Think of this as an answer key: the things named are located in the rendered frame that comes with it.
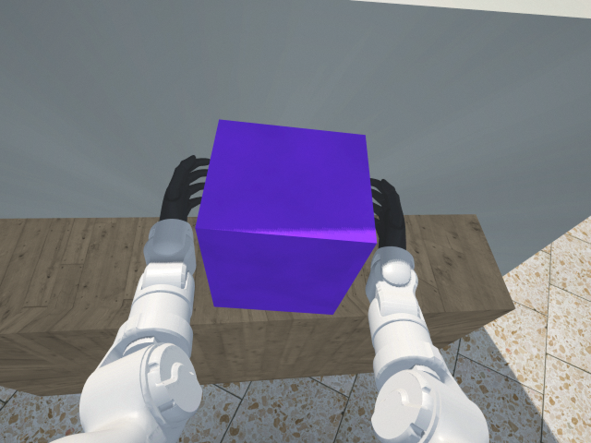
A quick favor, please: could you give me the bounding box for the robot left hand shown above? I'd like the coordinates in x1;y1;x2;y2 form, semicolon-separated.
160;155;210;222

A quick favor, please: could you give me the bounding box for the robot right hand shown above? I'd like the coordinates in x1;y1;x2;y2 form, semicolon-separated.
370;178;406;250

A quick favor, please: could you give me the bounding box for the robot right forearm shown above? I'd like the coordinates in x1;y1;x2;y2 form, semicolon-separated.
366;246;469;400

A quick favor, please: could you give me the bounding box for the pedestal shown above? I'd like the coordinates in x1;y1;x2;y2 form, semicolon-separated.
0;214;515;397

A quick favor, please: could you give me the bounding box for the carton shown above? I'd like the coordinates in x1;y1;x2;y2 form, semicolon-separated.
195;119;377;315

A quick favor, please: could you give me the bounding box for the left robot upper arm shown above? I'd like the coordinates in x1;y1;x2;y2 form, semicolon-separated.
50;342;202;443

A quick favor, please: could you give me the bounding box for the right robot upper arm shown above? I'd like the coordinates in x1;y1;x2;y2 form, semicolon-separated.
371;369;489;443

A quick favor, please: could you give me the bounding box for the robot left forearm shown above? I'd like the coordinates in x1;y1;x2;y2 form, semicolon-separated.
79;219;196;433

